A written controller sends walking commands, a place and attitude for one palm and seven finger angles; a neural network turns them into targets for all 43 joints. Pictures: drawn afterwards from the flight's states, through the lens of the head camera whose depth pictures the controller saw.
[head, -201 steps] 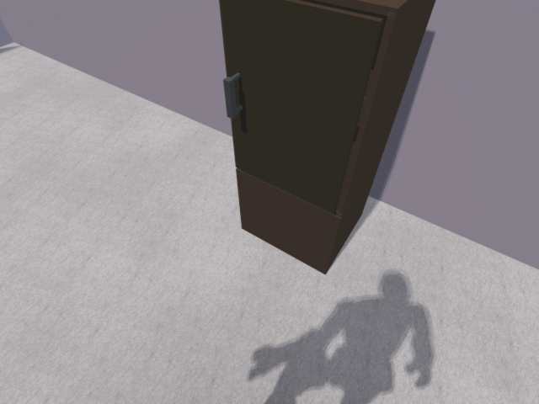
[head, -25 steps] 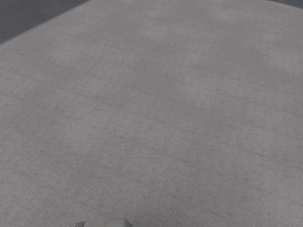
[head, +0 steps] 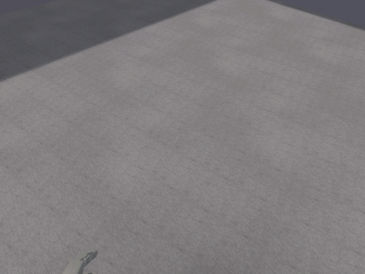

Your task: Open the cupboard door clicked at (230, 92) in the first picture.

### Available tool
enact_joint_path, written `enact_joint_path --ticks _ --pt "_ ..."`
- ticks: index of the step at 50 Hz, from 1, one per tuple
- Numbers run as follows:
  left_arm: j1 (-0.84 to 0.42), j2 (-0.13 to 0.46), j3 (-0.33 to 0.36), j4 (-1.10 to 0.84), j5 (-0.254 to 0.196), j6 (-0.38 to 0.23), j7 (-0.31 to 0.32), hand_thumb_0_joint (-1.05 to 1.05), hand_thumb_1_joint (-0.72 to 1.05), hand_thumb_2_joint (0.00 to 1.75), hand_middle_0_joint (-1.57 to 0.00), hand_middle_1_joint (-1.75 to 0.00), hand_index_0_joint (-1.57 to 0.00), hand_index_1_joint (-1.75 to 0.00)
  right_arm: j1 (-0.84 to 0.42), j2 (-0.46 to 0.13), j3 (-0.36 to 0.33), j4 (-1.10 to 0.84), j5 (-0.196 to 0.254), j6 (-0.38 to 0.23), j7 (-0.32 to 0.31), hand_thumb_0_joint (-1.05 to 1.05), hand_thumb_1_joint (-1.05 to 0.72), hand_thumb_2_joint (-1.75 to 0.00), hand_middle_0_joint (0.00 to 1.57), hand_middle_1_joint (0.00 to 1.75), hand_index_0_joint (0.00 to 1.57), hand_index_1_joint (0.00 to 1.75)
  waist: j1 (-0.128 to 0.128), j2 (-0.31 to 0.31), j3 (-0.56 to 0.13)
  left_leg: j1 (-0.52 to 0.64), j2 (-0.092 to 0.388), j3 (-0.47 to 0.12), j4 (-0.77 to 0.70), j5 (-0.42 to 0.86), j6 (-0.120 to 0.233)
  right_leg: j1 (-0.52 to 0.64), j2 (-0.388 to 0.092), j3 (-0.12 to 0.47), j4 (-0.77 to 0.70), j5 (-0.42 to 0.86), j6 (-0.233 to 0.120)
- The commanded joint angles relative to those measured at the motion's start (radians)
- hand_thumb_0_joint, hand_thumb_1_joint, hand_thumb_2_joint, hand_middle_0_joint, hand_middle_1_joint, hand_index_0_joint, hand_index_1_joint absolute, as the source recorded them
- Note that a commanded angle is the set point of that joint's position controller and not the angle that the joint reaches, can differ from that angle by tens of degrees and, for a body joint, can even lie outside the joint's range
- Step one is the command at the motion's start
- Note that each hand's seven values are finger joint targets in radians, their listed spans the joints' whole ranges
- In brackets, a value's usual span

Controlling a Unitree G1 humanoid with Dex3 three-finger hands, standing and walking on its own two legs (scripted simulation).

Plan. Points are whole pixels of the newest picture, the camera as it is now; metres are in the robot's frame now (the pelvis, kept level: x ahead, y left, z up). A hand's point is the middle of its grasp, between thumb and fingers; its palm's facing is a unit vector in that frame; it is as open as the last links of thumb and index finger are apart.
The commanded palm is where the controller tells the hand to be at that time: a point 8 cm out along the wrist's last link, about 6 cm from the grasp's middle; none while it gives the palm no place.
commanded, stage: walk around to get in front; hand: left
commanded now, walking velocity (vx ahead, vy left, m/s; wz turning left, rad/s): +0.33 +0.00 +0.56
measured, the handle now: out of the picture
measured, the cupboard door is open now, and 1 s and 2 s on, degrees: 0 0 0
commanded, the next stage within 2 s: walk to a spot facing it in 0.86 s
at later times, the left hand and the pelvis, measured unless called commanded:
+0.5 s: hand out of the picture +0.02 +0.17 -0.17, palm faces +0.42 -0.89 -0.15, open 7.4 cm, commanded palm none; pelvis +0.16 +0.05 +0.00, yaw +19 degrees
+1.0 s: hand (75, 190) +0.38 +0.34 -0.15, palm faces +0.31 -0.94 -0.15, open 7.4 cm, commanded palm none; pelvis +0.33 +0.14 +0.01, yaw +19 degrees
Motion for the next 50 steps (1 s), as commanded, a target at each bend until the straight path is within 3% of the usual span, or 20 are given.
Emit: enact_joint_path --ticks 1,2,3,4,5,7,12,19,22,23,24,25,26,27,28,30,32,41,47,50 --pt "0.307 0.255 0.068 0.018 0.001 -0.031 0.043 0.00 0.90 0.90 -0.20 -0.30 -0.20 -0.30 -0.126 -0.119 -0.044 -0.145 0.007 -0.035 -0.008 0.00 -0.90 -0.90 0.20 0.30 0.20 0.30 0.161 -0.269 -0.082 -0.598 0.001 0.023 0.702 -0.199 0.040 0.449 -0.460 0.620 -0.447 -0.541 -0.159" --pt "0.204 0.209 0.057 -0.008 0.000 -0.036 0.045 0.00 0.90 0.90 -0.20 -0.30 -0.20 -0.30 -0.097 -0.115 -0.047 -0.136 -0.003 -0.034 0.000 0.00 -0.90 -0.90 0.20 0.30 0.20 0.30 0.102 -0.195 -0.032 -0.617 0.040 0.021 0.742 -0.091 0.036 0.368 -0.427 0.523 -0.448 -0.529 -0.159" --pt "0.158 0.167 0.044 -0.017 0.003 -0.044 0.048 0.00 0.90 0.90 -0.20 -0.30 -0.20 -0.30 -0.107 -0.106 -0.046 -0.118 -0.006 -0.032 0.005 0.00 -0.90 -0.90 0.20 0.30 0.20 0.30 0.080 -0.219 -0.012 -0.580 0.068 0.033 0.788 -0.007 0.023 0.269 -0.382 0.478 -0.442 -0.482 -0.149" --pt "0.104 0.117 0.035 -0.016 0.003 -0.047 0.053 0.00 0.90 0.90 -0.20 -0.30 -0.20 -0.30 -0.099 -0.104 -0.049 -0.094 -0.007 -0.021 0.011 0.00 -0.90 -0.90 0.20 0.30 0.20 0.30 0.041 -0.212 0.011 -0.545 0.106 0.035 0.792 0.054 0.015 0.201 -0.356 0.324 -0.429 -0.374 -0.133" --pt "0.092 0.080 0.024 -0.019 0.002 -0.054 0.052 0.00 0.90 0.90 -0.20 -0.30 -0.20 -0.30 -0.102 -0.095 -0.045 -0.085 -0.010 -0.013 0.019 0.00 -0.90 -0.90 0.20 0.30 0.20 0.30 0.032 -0.176 0.020 -0.504 0.119 0.053 0.758 0.101 0.002 0.163 -0.312 0.181 -0.419 -0.207 -0.118" --pt "0.131 0.062 0.019 0.000 0.000 -0.067 0.050 0.00 0.90 0.90 -0.20 -0.30 -0.20 -0.30 -0.102 -0.062 -0.040 -0.084 -0.005 0.000 0.028 0.00 -0.90 -0.90 0.20 0.30 0.20 0.30 0.026 -0.160 0.015 -0.504 0.103 0.089 0.714 0.161 -0.012 0.191 -0.267 0.030 -0.405 0.015 -0.109" --pt "0.241 0.045 0.016 0.065 0.003 -0.084 0.058 0.00 0.90 0.90 -0.20 -0.30 -0.20 -0.30 -0.209 -0.032 -0.031 -0.120 -0.005 0.006 0.040 0.00 -0.90 -0.90 0.20 0.30 0.20 0.30 0.048 -0.120 0.007 -0.594 0.115 0.141 0.554 0.190 -0.025 0.364 -0.281 -0.098 -0.377 0.337 -0.132" --pt "0.315 0.078 0.014 0.119 0.008 -0.080 0.059 0.00 0.90 0.90 -0.20 -0.30 -0.20 -0.30 -0.381 -0.030 -0.009 -0.184 -0.004 -0.008 0.055 0.00 -0.90 -0.90 0.20 0.30 0.20 0.30 0.089 -0.107 0.040 -0.527 0.110 0.206 0.231 0.156 0.016 0.458 -0.328 -0.148 -0.325 0.445 -0.148" --pt "0.285 0.117 0.024 0.115 0.006 -0.074 0.055 0.00 0.90 0.90 -0.20 -0.30 -0.20 -0.30 -0.297 -0.056 -0.013 -0.171 -0.005 -0.022 0.044 0.00 -0.90 -0.90 0.20 0.30 0.20 0.30 0.044 -0.124 -0.008 -0.329 0.052 0.259 0.141 0.091 0.057 0.434 -0.336 -0.194 -0.191 0.615 -0.144" --pt "0.271 0.128 0.027 0.114 0.000 -0.070 0.053 0.00 0.90 0.90 -0.20 -0.30 -0.20 -0.30 -0.209 -0.080 -0.019 -0.147 -0.009 -0.027 0.039 0.00 -0.90 -0.90 0.20 0.30 0.20 0.30 -0.002 -0.099 -0.057 -0.169 0.014 0.281 0.082 0.122 0.069 0.379 -0.306 -0.241 -0.060 0.643 -0.123" --pt "0.265 0.116 0.024 0.114 -0.004 -0.066 0.049 0.00 0.90 0.90 -0.20 -0.30 -0.20 -0.30 -0.070 -0.143 -0.035 -0.111 -0.014 -0.030 0.033 0.00 -0.90 -0.90 0.20 0.30 0.20 0.30 -0.068 -0.010 -0.131 0.087 0.033 0.232 0.018 0.160 0.084 0.226 -0.266 -0.265 0.166 0.486 -0.091" --pt "0.289 0.067 0.021 0.087 -0.013 -0.060 0.038 0.00 0.90 0.90 -0.20 -0.30 -0.20 -0.30 0.065 -0.274 -0.068 -0.088 -0.020 -0.036 0.017 0.00 -0.90 -0.90 0.20 0.30 0.20 0.30 -0.114 0.246 -0.248 0.333 0.281 -0.164 -0.073 0.140 0.166 -0.055 -0.123 -0.269 0.478 -0.011 -0.028" --pt "0.211 0.061 0.002 0.034 -0.011 -0.053 0.036 0.00 0.90 0.90 -0.20 -0.30 -0.20 -0.30 0.140 -0.328 -0.078 -0.068 -0.002 -0.033 -0.007 0.00 -0.90 -0.90 0.20 0.30 0.20 0.30 -0.138 0.266 -0.279 0.438 0.432 -0.430 -0.186 0.280 0.241 -0.278 -0.033 -0.120 0.682 -0.325 -0.019" --pt "0.136 0.063 0.001 0.008 -0.011 -0.050 0.045 0.00 0.90 0.90 -0.20 -0.30 -0.20 -0.30 0.114 -0.318 -0.072 -0.060 0.005 -0.027 -0.022 0.00 -0.90 -0.90 0.20 0.30 0.20 0.30 -0.119 0.108 -0.197 0.367 0.468 -0.390 -0.196 0.349 0.261 -0.332 -0.063 -0.019 0.759 -0.279 -0.037" --pt "0.126 0.040 0.004 0.019 -0.007 -0.048 0.049 0.00 0.90 0.90 -0.20 -0.30 -0.20 -0.30 0.039 -0.271 -0.055 -0.079 0.003 -0.036 -0.025 0.00 -0.90 -0.90 0.20 0.30 0.20 0.30 -0.073 0.047 -0.148 0.221 0.429 -0.293 -0.209 0.302 0.230 -0.317 -0.090 -0.008 0.768 -0.220 -0.042" --pt "0.178 0.018 0.005 0.082 0.007 -0.028 0.043 0.00 0.90 0.90 -0.20 -0.30 -0.20 -0.30 -0.102 -0.165 -0.022 -0.112 0.002 -0.049 -0.032 0.00 -0.90 -0.90 0.20 0.30 0.20 0.30 0.001 0.053 -0.055 -0.003 0.348 -0.158 -0.259 0.226 0.162 -0.231 -0.131 0.046 0.686 -0.091 -0.036" --pt "0.232 -0.010 0.004 0.108 0.010 -0.008 0.036 0.00 0.90 0.90 -0.20 -0.30 -0.20 -0.30 -0.119 -0.126 -0.010 -0.096 0.004 -0.059 -0.034 0.00 -0.90 -0.90 0.20 0.30 0.20 0.30 0.039 0.099 -0.012 -0.078 0.280 -0.058 -0.307 0.212 0.134 -0.176 -0.106 0.039 0.605 -0.016 -0.031" --pt "0.060 -0.002 0.017 0.060 0.000 0.016 0.024 0.00 0.90 0.90 -0.20 -0.30 -0.20 -0.30 0.002 -0.083 -0.013 -0.013 0.009 -0.071 -0.040 0.00 -0.90 -0.90 0.20 0.30 0.20 0.30 0.044 0.074 0.068 0.027 0.243 0.042 -0.394 0.315 0.089 -0.306 -0.054 0.065 0.405 0.217 -0.035" --pt "-0.059 -0.015 0.001 0.029 -0.003 0.006 0.023 0.00 0.90 0.90 -0.20 -0.30 -0.20 -0.30 0.118 -0.072 0.001 0.049 -0.001 -0.075 -0.051 0.00 -0.90 -0.90 0.20 0.30 0.20 0.30 0.008 0.081 0.085 0.169 0.266 0.116 -0.304 0.684 0.093 -0.311 -0.014 0.024 0.249 0.199 -0.074" --pt "-0.084 -0.027 -0.011 0.025 -0.004 0.003 0.027 0.00 0.90 0.90 -0.20 -0.30 -0.20 -0.30 0.145 -0.076 0.006 0.075 -0.009 -0.070 -0.058 0.00 -0.90 -0.90 0.20 0.30 0.20 0.30 0.001 0.076 0.082 0.209 0.289 0.163 -0.221 0.980 0.104 -0.233 0.020 -0.022 0.147 0.134 -0.108"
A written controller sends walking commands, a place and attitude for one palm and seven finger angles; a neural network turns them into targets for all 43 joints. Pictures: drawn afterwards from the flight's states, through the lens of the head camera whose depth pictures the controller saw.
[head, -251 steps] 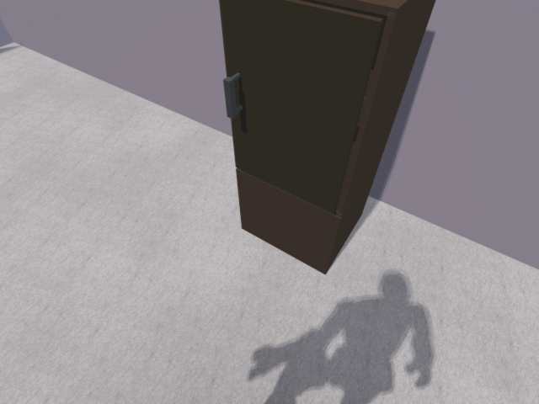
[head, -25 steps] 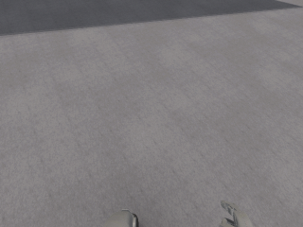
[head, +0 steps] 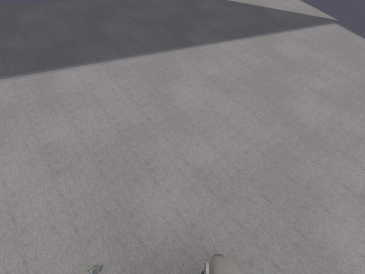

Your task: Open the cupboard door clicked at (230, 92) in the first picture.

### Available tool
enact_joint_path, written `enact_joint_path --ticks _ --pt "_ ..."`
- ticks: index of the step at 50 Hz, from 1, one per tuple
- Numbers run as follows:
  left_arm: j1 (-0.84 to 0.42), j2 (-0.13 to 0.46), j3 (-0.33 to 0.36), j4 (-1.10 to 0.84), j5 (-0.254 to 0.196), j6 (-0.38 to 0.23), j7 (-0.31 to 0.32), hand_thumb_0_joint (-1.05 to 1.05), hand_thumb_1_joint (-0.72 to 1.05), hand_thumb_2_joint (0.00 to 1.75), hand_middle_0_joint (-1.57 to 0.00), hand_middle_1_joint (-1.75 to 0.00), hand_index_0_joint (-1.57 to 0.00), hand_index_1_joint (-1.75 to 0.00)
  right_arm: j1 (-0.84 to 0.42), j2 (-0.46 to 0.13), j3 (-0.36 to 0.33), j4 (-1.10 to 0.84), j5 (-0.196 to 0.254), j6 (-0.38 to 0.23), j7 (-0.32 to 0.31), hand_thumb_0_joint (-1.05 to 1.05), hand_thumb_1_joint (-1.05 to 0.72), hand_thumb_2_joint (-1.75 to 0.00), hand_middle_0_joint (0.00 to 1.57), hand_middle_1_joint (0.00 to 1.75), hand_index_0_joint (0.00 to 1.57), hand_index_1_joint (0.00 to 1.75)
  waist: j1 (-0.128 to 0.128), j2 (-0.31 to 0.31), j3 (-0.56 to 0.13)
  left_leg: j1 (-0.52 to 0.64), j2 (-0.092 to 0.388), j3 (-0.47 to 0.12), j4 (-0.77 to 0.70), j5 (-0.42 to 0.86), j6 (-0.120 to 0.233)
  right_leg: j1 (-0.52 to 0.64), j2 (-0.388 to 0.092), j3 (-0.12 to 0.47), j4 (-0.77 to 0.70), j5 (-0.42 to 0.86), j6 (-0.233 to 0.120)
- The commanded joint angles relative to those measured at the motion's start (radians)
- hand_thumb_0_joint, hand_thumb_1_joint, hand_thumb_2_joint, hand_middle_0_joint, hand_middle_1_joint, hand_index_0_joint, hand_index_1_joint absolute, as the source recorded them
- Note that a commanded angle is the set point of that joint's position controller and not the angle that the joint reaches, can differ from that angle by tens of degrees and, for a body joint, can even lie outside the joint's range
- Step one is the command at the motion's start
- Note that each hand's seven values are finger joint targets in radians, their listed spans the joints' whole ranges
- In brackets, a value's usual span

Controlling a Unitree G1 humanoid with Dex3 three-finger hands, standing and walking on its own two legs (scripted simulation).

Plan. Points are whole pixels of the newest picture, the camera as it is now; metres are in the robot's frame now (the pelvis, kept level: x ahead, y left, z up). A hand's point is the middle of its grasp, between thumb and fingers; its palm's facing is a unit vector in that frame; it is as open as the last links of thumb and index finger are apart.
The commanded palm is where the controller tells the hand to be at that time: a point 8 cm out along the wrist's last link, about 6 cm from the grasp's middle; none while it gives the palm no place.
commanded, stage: walk to a spot facing it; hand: left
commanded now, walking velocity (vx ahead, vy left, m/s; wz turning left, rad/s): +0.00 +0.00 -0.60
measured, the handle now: out of the picture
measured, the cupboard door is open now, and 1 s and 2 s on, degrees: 0 0 0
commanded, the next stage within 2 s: none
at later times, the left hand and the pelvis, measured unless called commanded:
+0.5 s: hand (117, 244) +0.22 +0.17 -0.17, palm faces -0.15 -0.96 -0.22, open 7.4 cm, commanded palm none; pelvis +0.14 -0.01 +0.00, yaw -13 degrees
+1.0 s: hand (140, 185) +0.39 +0.13 -0.16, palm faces -0.54 -0.80 -0.26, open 7.4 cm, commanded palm none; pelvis +0.18 +0.01 -0.01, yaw -34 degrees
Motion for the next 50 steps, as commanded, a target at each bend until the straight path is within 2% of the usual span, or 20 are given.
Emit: enact_joint_path --ticks 1,4,5,6,7,8,9,13,18,24,27,28,29,30,31,33,36,47,49,50 --pt "-0.044 0.024 -0.007 -0.080 -0.002 -0.025 0.007 0.00 0.90 0.90 -0.20 -0.30 -0.20 -0.30 0.077 -0.139 -0.021 -0.011 -0.008 -0.009 -0.021 0.00 -0.90 -0.90 0.20 0.30 0.20 0.30 0.009 0.126 0.049 0.057 0.332 -0.078 0.076 0.984 0.024 0.008 0.052 -0.061 -0.118 -0.096 -0.051" --pt "0.155 0.066 0.008 -0.035 0.003 -0.032 0.012 0.00 0.90 0.90 -0.20 -0.30 -0.20 -0.30 0.017 -0.176 -0.034 -0.029 0.006 0.001 -0.026 0.00 -0.90 -0.90 0.20 0.30 0.20 0.30 0.101 0.141 -0.071 0.013 0.317 -0.033 0.359 1.117 -0.008 0.288 0.112 -0.095 -0.223 -0.063 -0.074" --pt "0.285 0.102 0.023 0.000 0.007 -0.040 0.014 0.00 0.90 0.90 -0.20 -0.30 -0.20 -0.30 -0.031 -0.182 -0.038 -0.048 0.020 0.001 -0.023 0.00 -0.90 -0.90 0.20 0.30 0.20 0.30 0.166 0.108 -0.146 -0.122 0.272 -0.004 0.565 0.960 -0.041 0.514 0.068 -0.045 -0.306 0.118 -0.099" --pt "0.397 0.200 0.045 0.026 0.012 -0.054 0.025 0.00 0.90 0.90 -0.20 -0.30 -0.20 -0.30 -0.032 -0.142 -0.039 -0.079 0.040 -0.002 -0.016 0.00 -0.90 -0.90 0.20 0.30 0.20 0.30 0.189 -0.090 -0.268 -0.409 0.111 0.054 0.904 0.333 -0.094 0.786 -0.203 0.315 -0.307 0.585 -0.226" --pt "0.390 0.240 0.044 0.029 -0.017 -0.054 0.032 0.00 0.90 0.90 -0.20 -0.30 -0.20 -0.30 -0.031 -0.134 -0.039 -0.092 0.039 0.000 -0.018 0.00 -0.90 -0.90 0.20 0.30 0.20 0.30 0.152 -0.109 -0.281 -0.553 0.018 -0.034 1.136 -0.325 -0.118 0.788 -0.366 0.516 -0.389 0.845 -0.350" --pt "0.295 0.211 0.043 -0.003 -0.021 -0.045 0.045 0.00 0.90 0.90 -0.20 -0.30 -0.20 -0.30 -0.060 -0.118 -0.039 -0.099 0.034 0.014 -0.020 0.00 -0.90 -0.90 0.20 0.30 0.20 0.30 0.120 -0.029 -0.190 -0.609 0.089 -0.162 1.139 -0.287 -0.105 0.692 -0.348 0.453 -0.417 0.700 -0.346" --pt "0.204 0.162 0.036 -0.036 -0.022 -0.038 0.052 0.00 0.90 0.90 -0.20 -0.30 -0.20 -0.30 -0.122 -0.096 -0.042 -0.113 0.023 0.027 -0.013 0.00 -0.90 -0.90 0.20 0.30 0.20 0.30 0.097 0.025 -0.086 -0.628 0.130 -0.170 1.100 -0.209 -0.109 0.541 -0.284 0.379 -0.446 0.595 -0.293" --pt "0.109 0.127 0.027 -0.059 -0.010 -0.048 0.050 0.00 0.90 0.90 -0.20 -0.30 -0.20 -0.30 -0.109 -0.075 -0.037 -0.120 0.006 0.073 0.000 0.00 -0.90 -0.90 0.20 0.30 0.20 0.30 0.010 -0.026 -0.101 -0.535 0.151 -0.152 0.924 -0.092 -0.145 0.332 -0.154 0.221 -0.480 0.459 -0.195" --pt "0.124 0.148 0.041 -0.064 -0.004 -0.039 0.036 0.00 0.90 0.90 -0.20 -0.30 -0.20 -0.30 -0.197 -0.099 -0.047 -0.179 0.004 0.084 0.006 0.00 -0.90 -0.90 0.20 0.30 0.20 0.30 0.021 -0.070 -0.124 -0.586 0.135 -0.150 0.810 -0.013 -0.165 0.350 -0.110 0.274 -0.474 0.300 -0.176" --pt "0.151 0.189 0.062 -0.081 0.007 -0.019 0.034 0.00 0.90 0.90 -0.20 -0.30 -0.20 -0.30 -0.351 -0.120 -0.043 -0.265 0.020 0.065 0.002 0.00 -0.90 -0.90 0.20 0.30 0.20 0.30 0.072 -0.105 -0.135 -0.501 0.082 -0.138 0.504 -0.096 -0.169 0.427 -0.121 0.393 -0.384 0.405 -0.177" --pt "0.109 0.199 0.066 -0.103 -0.002 -0.005 0.036 0.00 0.90 0.90 -0.20 -0.30 -0.20 -0.30 -0.286 -0.150 -0.048 -0.261 0.026 0.057 -0.005 0.00 -0.90 -0.90 0.20 0.30 0.20 0.30 0.031 -0.120 -0.153 -0.278 0.066 -0.137 0.246 0.053 -0.158 0.335 -0.073 0.395 -0.306 0.341 -0.106" --pt "0.104 0.163 0.058 -0.117 -0.009 0.000 0.036 0.00 0.90 0.90 -0.20 -0.30 -0.20 -0.30 -0.252 -0.194 -0.054 -0.252 0.022 0.049 -0.009 0.00 -0.90 -0.90 0.20 0.30 0.20 0.30 0.019 -0.033 -0.171 -0.113 0.143 -0.176 0.128 0.154 -0.144 0.219 -0.006 0.349 -0.249 0.171 -0.059" --pt "0.129 0.111 0.048 -0.133 -0.020 0.002 0.029 0.00 0.90 0.90 -0.20 -0.30 -0.20 -0.30 -0.232 -0.280 -0.071 -0.262 0.012 0.040 -0.009 0.00 -0.90 -0.90 0.20 0.30 0.20 0.30 0.018 0.225 -0.193 0.010 0.383 -0.403 0.076 0.339 -0.065 0.043 0.124 0.222 -0.092 -0.245 0.003" --pt "0.105 0.120 0.044 -0.154 -0.017 0.000 0.024 0.00 0.90 0.90 -0.20 -0.30 -0.20 -0.30 -0.192 -0.326 -0.075 -0.275 0.001 0.046 -0.013 0.00 -0.90 -0.90 0.20 0.30 0.20 0.30 0.000 0.295 -0.179 -0.019 0.561 -0.514 0.080 0.570 0.059 -0.011 0.124 0.091 0.152 -0.585 0.041" --pt "0.096 0.142 0.048 -0.160 -0.009 0.003 0.023 0.00 0.90 0.90 -0.20 -0.30 -0.20 -0.30 -0.203 -0.310 -0.066 -0.287 -0.006 0.055 -0.014 0.00 -0.90 -0.90 0.20 0.30 0.20 0.30 0.005 0.183 -0.132 -0.117 0.568 -0.465 0.090 0.580 0.109 0.012 0.078 0.105 0.295 -0.564 0.048" --pt "0.123 0.154 0.064 -0.133 0.000 0.020 0.011 0.00 0.90 0.90 -0.20 -0.30 -0.20 -0.30 -0.301 -0.263 -0.049 -0.315 -0.007 0.050 -0.020 0.00 -0.90 -0.90 0.20 0.30 0.20 0.30 0.053 0.239 -0.095 -0.172 0.466 -0.344 0.079 0.568 0.077 -0.019 0.060 0.097 0.415 -0.465 0.067" --pt "0.114 0.140 0.054 -0.143 -0.005 0.038 -0.005 0.00 0.90 0.90 -0.20 -0.30 -0.20 -0.30 -0.306 -0.238 -0.042 -0.322 -0.006 0.053 -0.020 0.00 -0.90 -0.90 0.20 0.30 0.20 0.30 0.056 0.255 -0.081 -0.166 0.390 -0.168 0.106 0.580 0.042 -0.002 0.038 0.050 0.387 -0.395 0.079" --pt "0.013 0.111 0.032 -0.187 -0.004 0.032 -0.020 0.00 0.90 0.90 -0.20 -0.30 -0.20 -0.30 -0.198 -0.301 -0.080 -0.254 -0.006 0.064 0.001 0.00 -0.90 -0.90 0.20 0.30 0.20 0.30 0.011 0.272 -0.105 -0.146 0.428 -0.041 0.188 0.516 0.020 0.204 0.055 -0.085 -0.073 -0.330 0.037" --pt "0.094 0.141 0.039 -0.164 -0.002 0.024 -0.016 0.00 0.90 0.90 -0.20 -0.30 -0.20 -0.30 -0.222 -0.303 -0.082 -0.254 0.001 0.067 0.006 0.00 -0.90 -0.90 0.20 0.30 0.20 0.30 0.064 0.209 -0.122 -0.239 0.402 0.001 0.311 0.431 -0.037 0.381 0.059 -0.082 -0.269 -0.156 0.012" --pt "0.183 0.205 0.051 -0.141 0.002 0.012 -0.009 0.00 0.90 0.90 -0.20 -0.30 -0.20 -0.30 -0.230 -0.275 -0.078 -0.266 0.011 0.067 0.011 0.00 -0.90 -0.90 0.20 0.30 0.20 0.30 0.113 0.067 -0.178 -0.338 0.338 0.053 0.479 0.289 -0.096 0.545 -0.036 0.037 -0.401 0.013 -0.025"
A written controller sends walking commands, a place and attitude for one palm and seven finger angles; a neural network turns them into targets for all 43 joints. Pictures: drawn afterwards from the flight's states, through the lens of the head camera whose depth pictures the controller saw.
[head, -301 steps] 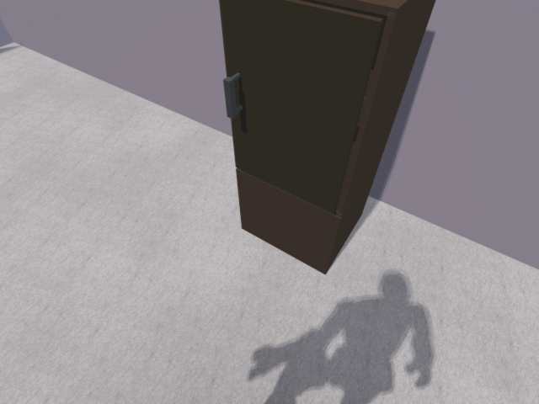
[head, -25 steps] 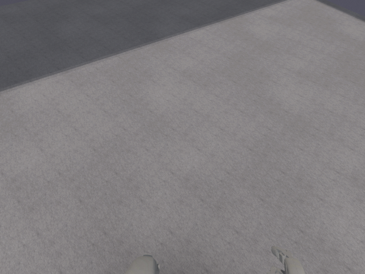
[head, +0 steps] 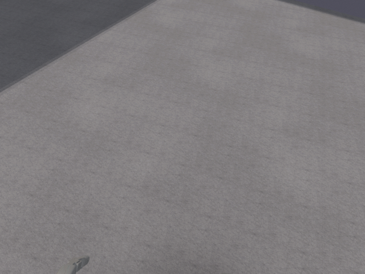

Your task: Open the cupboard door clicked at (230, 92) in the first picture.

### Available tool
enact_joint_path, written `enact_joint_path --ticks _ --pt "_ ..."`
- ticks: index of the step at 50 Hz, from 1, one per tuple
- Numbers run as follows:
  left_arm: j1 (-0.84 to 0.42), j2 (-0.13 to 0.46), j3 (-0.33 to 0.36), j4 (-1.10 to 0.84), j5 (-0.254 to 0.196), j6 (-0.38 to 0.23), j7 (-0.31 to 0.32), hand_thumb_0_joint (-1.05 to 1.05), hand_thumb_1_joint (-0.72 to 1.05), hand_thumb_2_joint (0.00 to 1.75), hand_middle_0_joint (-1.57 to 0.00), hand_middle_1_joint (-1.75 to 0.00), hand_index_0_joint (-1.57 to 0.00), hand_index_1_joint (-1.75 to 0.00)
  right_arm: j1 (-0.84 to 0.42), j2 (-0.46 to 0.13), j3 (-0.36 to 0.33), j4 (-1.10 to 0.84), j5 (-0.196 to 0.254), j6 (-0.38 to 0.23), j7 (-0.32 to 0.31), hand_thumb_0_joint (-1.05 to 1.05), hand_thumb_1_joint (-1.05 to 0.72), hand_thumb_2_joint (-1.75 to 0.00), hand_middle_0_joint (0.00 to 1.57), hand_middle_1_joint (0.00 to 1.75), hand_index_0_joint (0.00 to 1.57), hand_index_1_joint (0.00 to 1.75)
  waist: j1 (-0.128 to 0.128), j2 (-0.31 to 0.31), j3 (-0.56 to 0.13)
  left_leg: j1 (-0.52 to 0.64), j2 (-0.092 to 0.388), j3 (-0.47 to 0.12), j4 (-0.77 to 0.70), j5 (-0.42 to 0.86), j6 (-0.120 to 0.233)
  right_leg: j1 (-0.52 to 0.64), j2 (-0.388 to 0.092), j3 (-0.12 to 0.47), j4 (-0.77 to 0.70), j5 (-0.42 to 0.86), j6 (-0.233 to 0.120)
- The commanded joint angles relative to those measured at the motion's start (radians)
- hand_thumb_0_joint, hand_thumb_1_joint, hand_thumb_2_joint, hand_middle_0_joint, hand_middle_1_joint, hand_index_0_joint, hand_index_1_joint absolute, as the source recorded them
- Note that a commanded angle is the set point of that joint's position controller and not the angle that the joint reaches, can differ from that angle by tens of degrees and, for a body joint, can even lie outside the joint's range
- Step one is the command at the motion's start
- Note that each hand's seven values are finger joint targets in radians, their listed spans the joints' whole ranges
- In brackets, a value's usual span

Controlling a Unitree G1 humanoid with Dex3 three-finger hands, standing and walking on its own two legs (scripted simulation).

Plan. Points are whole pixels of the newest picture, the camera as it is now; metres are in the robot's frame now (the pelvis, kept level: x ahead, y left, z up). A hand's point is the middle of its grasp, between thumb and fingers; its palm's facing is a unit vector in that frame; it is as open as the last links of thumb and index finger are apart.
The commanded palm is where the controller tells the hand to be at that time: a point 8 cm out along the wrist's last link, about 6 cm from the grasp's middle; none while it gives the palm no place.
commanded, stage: walk to a spot facing it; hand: left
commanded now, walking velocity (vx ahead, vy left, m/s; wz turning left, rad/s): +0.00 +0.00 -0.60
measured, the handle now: out of the picture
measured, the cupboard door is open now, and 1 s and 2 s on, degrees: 0 0 0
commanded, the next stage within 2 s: none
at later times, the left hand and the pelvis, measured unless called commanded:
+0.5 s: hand (108, 262) +0.16 +0.20 -0.17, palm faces -0.24 -0.95 -0.19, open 7.4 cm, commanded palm none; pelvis +0.03 +0.02 +0.00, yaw -17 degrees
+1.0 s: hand (144, 242) +0.21 +0.11 -0.15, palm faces -0.53 -0.81 -0.25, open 7.4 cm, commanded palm none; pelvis +0.03 -0.02 +0.01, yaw -34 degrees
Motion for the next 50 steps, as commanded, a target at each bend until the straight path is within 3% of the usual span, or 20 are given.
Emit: enact_joint_path --ticks 1,2,4,8,15,18,19,20,21,22,25,34,37,38,39,40,41,42,45,50 --pt "0.218 0.253 0.049 -0.024 0.012 -0.058 0.031 0.00 0.90 0.90 -0.20 -0.30 -0.20 -0.30 -0.079 -0.074 -0.024 -0.135 0.020 -0.018 0.000 0.00 -0.90 -0.90 0.20 0.30 0.20 0.30 0.128 -0.341 -0.207 -0.360 -0.085 -0.028 0.406 -0.253 -0.043 0.443 -0.327 0.467 -0.354 0.685 -0.179" --pt "0.240 0.276 0.050 -0.012 -0.006 -0.052 0.047 0.00 0.90 0.90 -0.20 -0.30 -0.20 -0.30 -0.097 -0.110 -0.020 -0.145 0.019 -0.003 -0.016 0.00 -0.90 -0.90 0.20 0.30 0.20 0.30 0.133 -0.293 -0.210 -0.391 -0.089 -0.187 0.566 -0.325 -0.041 0.373 -0.396 0.498 -0.341 0.813 -0.267" --pt "0.122 0.210 0.046 -0.044 -0.006 -0.047 0.061 0.00 0.90 0.90 -0.20 -0.30 -0.20 -0.30 -0.107 -0.093 -0.022 -0.136 0.020 -0.001 -0.017 0.00 -0.90 -0.90 0.20 0.30 0.20 0.30 0.080 -0.236 -0.148 -0.469 -0.055 -0.255 0.627 -0.193 -0.041 0.335 -0.302 0.428 -0.342 0.658 -0.258" --pt "0.045 0.152 0.018 -0.061 -0.007 -0.059 0.059 0.00 0.90 0.90 -0.20 -0.30 -0.20 -0.30 -0.058 -0.099 -0.023 -0.092 0.015 0.001 -0.009 0.00 -0.90 -0.90 0.20 0.30 0.20 0.30 0.027 -0.195 -0.171 -0.336 -0.079 -0.238 0.512 -0.057 -0.067 0.249 -0.199 0.275 -0.309 0.713 -0.209" --pt "0.043 0.179 0.032 -0.054 0.006 -0.050 0.053 0.00 0.90 0.90 -0.20 -0.30 -0.20 -0.30 -0.065 -0.071 -0.020 -0.109 0.025 -0.008 -0.009 0.00 -0.90 -0.90 0.20 0.30 0.20 0.30 0.034 -0.173 -0.152 -0.186 -0.139 -0.211 0.175 -0.054 -0.055 0.170 -0.186 0.381 -0.292 0.561 -0.215" --pt "-0.007 0.152 0.028 -0.057 -0.006 -0.038 0.049 0.00 0.90 0.90 -0.20 -0.30 -0.20 -0.30 0.029 -0.088 -0.024 -0.080 0.026 -0.021 -0.016 0.00 -0.90 -0.90 0.20 0.30 0.20 0.30 -0.022 -0.167 -0.150 0.057 -0.150 -0.202 -0.121 0.156 -0.044 0.012 -0.110 0.369 -0.209 0.407 -0.128" --pt "0.017 0.092 0.017 -0.068 -0.012 -0.032 0.047 0.00 0.90 0.90 -0.20 -0.30 -0.20 -0.30 0.053 -0.155 -0.034 -0.076 0.019 -0.031 -0.018 0.00 -0.90 -0.90 0.20 0.30 0.20 0.30 -0.022 0.038 -0.167 0.149 -0.004 -0.357 -0.257 0.172 -0.007 -0.092 -0.008 0.296 -0.091 0.183 -0.071" --pt "0.039 0.048 0.007 -0.088 -0.022 -0.028 0.037 0.00 0.90 0.90 -0.20 -0.30 -0.20 -0.30 0.079 -0.250 -0.051 -0.089 0.004 -0.036 -0.022 0.00 -0.90 -0.90 0.20 0.30 0.20 0.30 -0.024 0.313 -0.177 0.195 0.248 -0.603 -0.316 0.292 0.110 -0.227 0.108 0.143 0.164 -0.230 -0.009" --pt "0.010 0.078 0.012 -0.094 -0.012 -0.029 0.037 0.00 0.90 0.90 -0.20 -0.30 -0.20 -0.30 0.081 -0.256 -0.048 -0.098 -0.002 -0.028 -0.026 0.00 -0.90 -0.90 0.20 0.30 0.20 0.30 -0.037 0.235 -0.162 0.109 0.319 -0.631 -0.316 0.308 0.192 -0.206 0.063 0.150 0.361 -0.296 -0.009" --pt "0.020 0.084 0.021 -0.092 -0.005 -0.030 0.030 0.00 0.90 0.90 -0.20 -0.30 -0.20 -0.30 0.030 -0.221 -0.037 -0.117 -0.005 -0.031 -0.027 0.00 -0.90 -0.90 0.20 0.30 0.20 0.30 -0.008 0.143 -0.139 0.053 0.286 -0.569 -0.326 0.288 0.203 -0.205 0.036 0.151 0.452 -0.238 -0.003" --pt "0.022 0.078 0.028 -0.064 -0.001 -0.016 0.012 0.00 0.90 0.90 -0.20 -0.30 -0.20 -0.30 -0.064 -0.161 -0.022 -0.142 -0.005 -0.033 -0.032 0.00 -0.90 -0.90 0.20 0.30 0.20 0.30 0.023 0.165 -0.087 0.032 0.180 -0.356 -0.289 0.390 0.159 -0.224 0.003 0.116 0.504 -0.132 0.020" --pt "-0.009 0.026 0.007 -0.085 -0.003 -0.022 0.002 0.00 0.90 0.90 -0.20 -0.30 -0.20 -0.30 0.013 -0.185 -0.052 -0.086 -0.002 -0.020 -0.016 0.00 -0.90 -0.90 0.20 0.30 0.20 0.30 -0.020 0.209 -0.152 0.148 0.185 -0.176 -0.176 0.518 0.153 -0.073 0.023 -0.025 0.077 -0.097 0.009" --pt "0.082 0.053 0.015 -0.056 -0.003 -0.032 0.005 0.00 0.90 0.90 -0.20 -0.30 -0.20 -0.30 -0.030 -0.200 -0.060 -0.089 0.007 -0.015 -0.010 0.00 -0.90 -0.90 0.20 0.30 0.20 0.30 0.037 0.164 -0.170 0.047 0.159 -0.107 -0.044 0.422 0.085 0.129 0.037 -0.040 -0.183 0.117 -0.018" --pt "0.156 0.118 0.028 -0.035 0.003 -0.042 0.013 0.00 0.90 0.90 -0.20 -0.30 -0.20 -0.30 -0.045 -0.169 -0.058 -0.100 0.016 -0.013 -0.006 0.00 -0.90 -0.90 0.20 0.30 0.20 0.30 0.079 0.014 -0.194 -0.065 0.098 -0.069 0.107 0.261 0.026 0.268 -0.050 0.081 -0.319 0.254 -0.051" --pt "0.187 0.242 0.049 -0.029 0.015 -0.056 0.030 0.00 0.90 0.90 -0.20 -0.30 -0.20 -0.30 -0.071 -0.069 -0.033 -0.151 0.020 -0.009 0.000 0.00 -0.90 -0.90 0.20 0.30 0.20 0.30 0.103 -0.350 -0.161 -0.355 -0.075 -0.029 0.357 -0.258 -0.042 0.374 -0.313 0.477 -0.406 0.522 -0.162" --pt "0.222 0.271 0.051 -0.018 -0.003 -0.050 0.044 0.00 0.90 0.90 -0.20 -0.30 -0.20 -0.30 -0.116 -0.100 -0.026 -0.166 0.017 0.004 -0.011 0.00 -0.90 -0.90 0.20 0.30 0.20 0.30 0.128 -0.313 -0.157 -0.389 -0.087 -0.180 0.519 -0.309 -0.037 0.297 -0.383 0.516 -0.395 0.633 -0.250" --pt "0.187 0.252 0.044 -0.028 -0.004 -0.046 0.046 0.00 0.90 0.90 -0.20 -0.30 -0.20 -0.30 -0.115 -0.093 -0.025 -0.164 0.021 0.011 -0.009 0.00 -0.90 -0.90 0.20 0.30 0.20 0.30 0.100 -0.231 -0.115 -0.397 -0.067 -0.235 0.588 -0.236 -0.029 0.218 -0.359 0.461 -0.413 0.439 -0.265" --pt "0.115 0.208 0.043 -0.041 -0.001 -0.049 0.053 0.00 0.90 0.90 -0.20 -0.30 -0.20 -0.30 -0.135 -0.094 -0.031 -0.153 0.018 0.009 -0.011 0.00 -0.90 -0.90 0.20 0.30 0.20 0.30 0.074 -0.264 -0.082 -0.453 -0.065 -0.255 0.602 -0.177 -0.032 0.214 -0.294 0.469 -0.421 0.393 -0.245" --pt "0.050 0.139 0.017 -0.056 -0.008 -0.060 0.055 0.00 0.90 0.90 -0.20 -0.30 -0.20 -0.30 -0.094 -0.104 -0.032 -0.113 0.012 0.002 -0.003 0.00 -0.90 -0.90 0.20 0.30 0.20 0.30 0.030 -0.211 -0.127 -0.383 -0.070 -0.250 0.551 -0.036 -0.058 0.230 -0.192 0.302 -0.350 0.585 -0.198" --pt "0.096 0.161 0.021 -0.041 -0.001 -0.061 0.054 0.00 0.90 0.90 -0.20 -0.30 -0.20 -0.30 -0.108 -0.080 -0.026 -0.112 0.017 0.005 -0.003 0.00 -0.90 -0.90 0.20 0.30 0.20 0.30 0.046 -0.138 -0.159 -0.312 -0.113 -0.228 0.378 -0.035 -0.065 0.240 -0.190 0.346 -0.340 0.559 -0.220"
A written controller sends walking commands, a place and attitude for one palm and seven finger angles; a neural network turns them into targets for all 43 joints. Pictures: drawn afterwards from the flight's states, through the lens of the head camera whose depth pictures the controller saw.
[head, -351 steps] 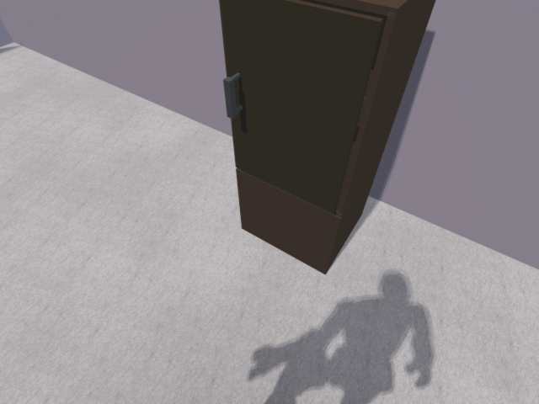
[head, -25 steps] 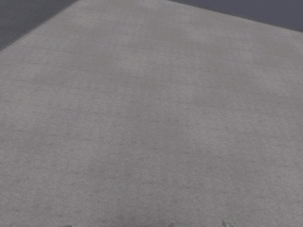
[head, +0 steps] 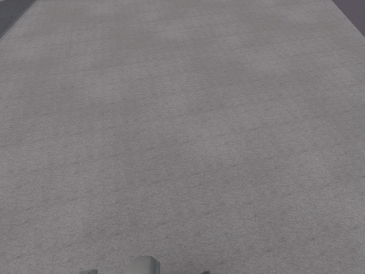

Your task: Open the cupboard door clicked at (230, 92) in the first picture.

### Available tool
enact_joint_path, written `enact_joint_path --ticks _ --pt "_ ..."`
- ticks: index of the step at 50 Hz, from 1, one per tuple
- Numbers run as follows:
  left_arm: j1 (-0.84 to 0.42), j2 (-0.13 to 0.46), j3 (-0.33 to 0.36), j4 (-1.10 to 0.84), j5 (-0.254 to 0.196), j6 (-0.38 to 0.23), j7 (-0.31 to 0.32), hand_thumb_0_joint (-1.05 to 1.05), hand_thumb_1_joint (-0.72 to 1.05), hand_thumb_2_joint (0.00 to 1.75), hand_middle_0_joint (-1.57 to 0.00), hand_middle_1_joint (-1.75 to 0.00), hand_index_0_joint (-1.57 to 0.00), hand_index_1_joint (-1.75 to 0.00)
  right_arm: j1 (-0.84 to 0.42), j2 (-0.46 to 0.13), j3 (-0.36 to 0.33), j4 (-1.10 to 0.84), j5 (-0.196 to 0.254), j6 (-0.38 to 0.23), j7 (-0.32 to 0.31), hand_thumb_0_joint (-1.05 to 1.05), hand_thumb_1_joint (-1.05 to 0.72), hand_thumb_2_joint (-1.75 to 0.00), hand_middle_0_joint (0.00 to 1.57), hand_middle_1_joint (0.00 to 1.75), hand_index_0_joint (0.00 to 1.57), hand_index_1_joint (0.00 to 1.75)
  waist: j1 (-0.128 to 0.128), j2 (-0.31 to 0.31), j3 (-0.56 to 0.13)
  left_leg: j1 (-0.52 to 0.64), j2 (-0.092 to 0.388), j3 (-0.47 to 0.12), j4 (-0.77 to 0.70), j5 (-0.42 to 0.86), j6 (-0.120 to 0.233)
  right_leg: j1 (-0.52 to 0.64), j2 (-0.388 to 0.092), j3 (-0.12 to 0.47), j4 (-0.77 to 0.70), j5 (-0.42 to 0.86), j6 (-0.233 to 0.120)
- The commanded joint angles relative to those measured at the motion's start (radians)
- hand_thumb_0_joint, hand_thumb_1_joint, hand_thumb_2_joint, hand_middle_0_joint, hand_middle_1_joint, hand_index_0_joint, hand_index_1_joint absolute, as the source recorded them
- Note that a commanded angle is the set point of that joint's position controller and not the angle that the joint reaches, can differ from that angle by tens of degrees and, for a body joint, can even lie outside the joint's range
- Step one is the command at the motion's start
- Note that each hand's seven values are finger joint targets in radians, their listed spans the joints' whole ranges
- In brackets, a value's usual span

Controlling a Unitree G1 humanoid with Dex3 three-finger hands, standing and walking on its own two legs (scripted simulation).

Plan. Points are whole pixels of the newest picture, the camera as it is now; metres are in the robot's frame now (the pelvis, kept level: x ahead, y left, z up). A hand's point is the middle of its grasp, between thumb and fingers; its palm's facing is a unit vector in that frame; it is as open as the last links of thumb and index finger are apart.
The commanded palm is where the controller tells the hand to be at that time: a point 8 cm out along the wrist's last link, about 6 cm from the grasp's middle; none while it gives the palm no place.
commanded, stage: walk to a spot facing it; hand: left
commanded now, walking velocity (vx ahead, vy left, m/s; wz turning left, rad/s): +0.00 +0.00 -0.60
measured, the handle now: out of the picture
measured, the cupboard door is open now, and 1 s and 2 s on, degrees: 0 0 0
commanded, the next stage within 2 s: none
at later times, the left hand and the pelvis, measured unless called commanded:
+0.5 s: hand (101, 258) +0.17 +0.22 -0.16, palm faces -0.29 -0.93 -0.21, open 7.4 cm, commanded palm none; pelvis +0.02 +0.04 +0.00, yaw -19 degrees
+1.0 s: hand (136, 252) +0.19 +0.14 -0.17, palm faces -0.52 -0.83 -0.19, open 7.4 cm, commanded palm none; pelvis +0.03 +0.01 +0.00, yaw -34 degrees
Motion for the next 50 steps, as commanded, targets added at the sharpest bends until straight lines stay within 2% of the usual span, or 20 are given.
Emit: enact_joint_path --ticks 1,5,7,8,9,10,11,13,16,22,27,30,31,32,33,34,35,39,46,50 --pt "0.045 0.222 0.061 -0.061 0.005 -0.019 0.017 0.00 0.90 0.90 -0.20 -0.30 -0.20 -0.30 -0.053 -0.060 -0.016 -0.103 0.004 -0.026 -0.007 0.00 -0.90 -0.90 0.20 0.30 0.20 0.30 0.037 -0.135 -0.137 -0.019 -0.021 -0.006 -0.117 0.001 -0.009 0.144 -0.234 0.262 -0.130 0.452 -0.173" --pt "0.008 0.234 0.070 -0.066 0.011 -0.010 0.016 0.00 0.90 0.90 -0.20 -0.30 -0.20 -0.30 -0.030 -0.059 -0.014 -0.109 0.013 -0.037 -0.013 0.00 -0.90 -0.90 0.20 0.30 0.20 0.30 0.023 -0.182 -0.132 0.103 -0.048 -0.007 -0.320 -0.017 0.007 0.080 -0.229 0.325 -0.094 0.423 -0.165" --pt "-0.028 0.221 0.068 -0.065 0.003 -0.003 0.016 0.00 0.90 0.90 -0.20 -0.30 -0.20 -0.30 0.036 -0.063 -0.014 -0.088 0.015 -0.045 -0.020 0.00 -0.90 -0.90 0.20 0.30 0.20 0.30 -0.015 -0.175 -0.134 0.264 -0.061 -0.004 -0.521 0.122 0.015 -0.016 -0.184 0.329 -0.035 0.373 -0.110" --pt "-0.038 0.189 0.061 -0.071 -0.005 0.002 0.014 0.00 0.90 0.90 -0.20 -0.30 -0.20 -0.30 0.083 -0.096 -0.018 -0.071 0.013 -0.055 -0.024 0.00 -0.90 -0.90 0.20 0.30 0.20 0.30 -0.036 -0.091 -0.151 0.397 -0.014 -0.029 -0.657 0.202 0.024 -0.105 -0.122 0.275 0.028 0.253 -0.058" --pt "0.003 0.121 0.049 -0.086 -0.014 0.008 0.007 0.00 0.90 0.90 -0.20 -0.30 -0.20 -0.30 0.096 -0.184 -0.034 -0.074 0.000 -0.064 -0.025 0.00 -0.90 -0.90 0.20 0.30 0.20 0.30 -0.026 0.188 -0.174 0.501 0.211 -0.270 -0.756 0.237 0.094 -0.260 0.024 0.162 0.210 -0.064 0.007" --pt "-0.015 0.123 0.045 -0.105 -0.012 0.008 0.002 0.00 0.90 0.90 -0.20 -0.30 -0.20 -0.30 0.126 -0.240 -0.040 -0.089 -0.009 -0.060 -0.031 0.00 -0.90 -0.90 0.20 0.30 0.20 0.30 -0.040 0.298 -0.164 0.465 0.398 -0.419 -0.784 0.361 0.205 -0.315 0.048 0.031 0.448 -0.370 0.046" --pt "-0.030 0.145 0.053 -0.107 -0.003 0.009 -0.001 0.00 0.90 0.90 -0.20 -0.30 -0.20 -0.30 0.107 -0.232 -0.031 -0.101 -0.017 -0.054 -0.032 0.00 -0.90 -0.90 0.20 0.30 0.20 0.30 -0.037 0.195 -0.133 0.361 0.413 -0.388 -0.779 0.347 0.258 -0.282 0.002 0.062 0.598 -0.357 0.045" --pt "-0.003 0.155 0.071 -0.067 0.008 0.019 -0.015 0.00 0.90 0.90 -0.20 -0.30 -0.20 -0.30 0.006 -0.160 -0.015 -0.120 -0.017 -0.063 -0.038 0.00 -0.90 -0.90 0.20 0.30 0.20 0.30 0.015 0.193 -0.099 0.324 0.302 -0.235 -0.770 0.406 0.217 -0.308 -0.019 0.050 0.715 -0.234 0.065" --pt "-0.006 0.127 0.065 -0.061 0.003 0.030 -0.027 0.00 0.90 0.90 -0.20 -0.30 -0.20 -0.30 0.006 -0.132 -0.008 -0.117 -0.015 -0.064 -0.041 0.00 -0.90 -0.90 0.20 0.30 0.20 0.30 0.015 0.163 -0.097 0.375 0.243 -0.072 -0.733 0.502 0.198 -0.317 -0.034 0.007 0.707 -0.169 0.082" --pt "-0.085 0.084 0.048 -0.091 0.001 0.031 -0.032 0.00 0.90 0.90 -0.20 -0.30 -0.20 -0.30 0.107 -0.146 -0.029 -0.064 -0.014 -0.060 -0.033 0.00 -0.90 -0.90 0.20 0.30 0.20 0.30 -0.031 0.165 -0.132 0.474 0.276 0.012 -0.690 0.593 0.218 -0.269 -0.052 -0.069 0.478 -0.180 0.081" --pt "-0.086 0.081 0.043 -0.095 0.002 0.021 -0.030 0.00 0.90 0.90 -0.20 -0.30 -0.20 -0.30 0.096 -0.172 -0.044 -0.046 -0.017 -0.053 -0.019 0.00 -0.90 -0.90 0.20 0.30 0.20 0.30 -0.031 0.214 -0.122 0.417 0.299 0.061 -0.643 0.567 0.206 -0.141 -0.027 -0.125 0.274 -0.171 0.053" --pt "0.024 0.119 0.053 -0.067 0.003 0.011 -0.024 0.00 0.90 0.90 -0.20 -0.30 -0.20 -0.30 0.054 -0.175 -0.048 -0.052 -0.007 -0.049 -0.012 0.00 -0.90 -0.90 0.20 0.30 0.20 0.30 0.040 0.136 -0.149 0.292 0.265 0.127 -0.485 0.444 0.129 0.097 -0.027 -0.118 -0.007 0.059 0.018" --pt "0.092 0.211 0.069 -0.049 0.012 -0.002 -0.014 0.00 0.90 0.90 -0.20 -0.30 -0.20 -0.30 0.050 -0.123 -0.040 -0.069 0.004 -0.045 -0.007 0.00 -0.90 -0.90 0.20 0.30 0.20 0.30 0.075 -0.095 -0.177 0.149 0.170 0.198 -0.291 0.220 0.059 0.243 -0.186 0.088 -0.152 0.193 -0.036" --pt "0.128 0.316 0.088 -0.034 0.012 -0.012 0.003 0.00 0.90 0.90 -0.20 -0.30 -0.20 -0.30 -0.009 -0.051 -0.017 -0.125 0.001 -0.039 -0.004 0.00 -0.90 -0.90 0.20 0.30 0.20 0.30 0.101 -0.354 -0.134 -0.100 0.011 0.169 -0.039 -0.257 0.007 0.267 -0.399 0.408 -0.181 0.548 -0.145" --pt "0.143 0.320 0.084 -0.031 -0.002 -0.009 0.014 0.00 0.90 0.90 -0.20 -0.30 -0.20 -0.30 -0.015 -0.090 -0.014 -0.125 0.002 -0.024 -0.017 0.00 -0.90 -0.90 0.20 0.30 0.20 0.30 0.101 -0.278 -0.145 -0.115 0.027 0.018 0.089 -0.251 0.018 0.217 -0.429 0.391 -0.180 0.550 -0.209" --pt "0.098 0.292 0.081 -0.044 -0.003 -0.002 0.018 0.00 0.90 0.90 -0.20 -0.30 -0.20 -0.30 -0.042 -0.072 -0.016 -0.129 0.002 -0.020 -0.013 0.00 -0.90 -0.90 0.20 0.30 0.20 0.30 0.083 -0.186 -0.075 -0.152 0.047 -0.010 0.116 -0.179 0.021 0.181 -0.381 0.320 -0.179 0.494 -0.202" --pt "0.050 0.253 0.078 -0.050 0.000 -0.010 0.026 0.00 0.90 0.90 -0.20 -0.30 -0.20 -0.30 -0.034 -0.068 -0.018 -0.113 0.001 -0.024 -0.018 0.00 -0.90 -0.90 0.20 0.30 0.20 0.30 0.054 -0.263 -0.101 -0.191 0.043 -0.027 0.133 -0.130 0.013 0.223 -0.324 0.326 -0.154 0.534 -0.183" --pt "-0.017 0.195 0.054 -0.070 -0.005 -0.023 0.025 0.00 0.90 0.90 -0.20 -0.30 -0.20 -0.30 0.005 -0.080 -0.022 -0.071 0.000 -0.021 -0.007 0.00 -0.90 -0.90 0.20 0.30 0.20 0.30 0.008 -0.162 -0.145 -0.064 0.026 -0.022 0.065 0.022 -0.010 0.168 -0.228 0.181 -0.123 0.548 -0.149" --pt "0.052 0.219 0.066 -0.043 0.005 -0.031 0.009 0.00 0.90 0.90 -0.20 -0.30 -0.20 -0.30 -0.072 -0.070 -0.020 -0.118 -0.006 -0.037 0.005 0.00 -0.90 -0.90 0.20 0.30 0.20 0.30 0.048 -0.152 -0.114 -0.058 -0.015 -0.001 -0.155 0.005 -0.011 0.171 -0.226 0.329 -0.210 0.076 -0.184" --pt "0.045 0.226 0.073 -0.037 0.009 -0.036 0.002 0.00 0.90 0.90 -0.20 -0.30 -0.20 -0.30 -0.075 -0.063 -0.019 -0.133 0.000 -0.066 0.007 0.00 -0.90 -0.90 0.20 0.30 0.20 0.30 0.049 -0.185 -0.074 0.104 -0.054 -0.005 -0.386 -0.044 0.019 0.057 -0.218 0.410 -0.196 -0.040 -0.184"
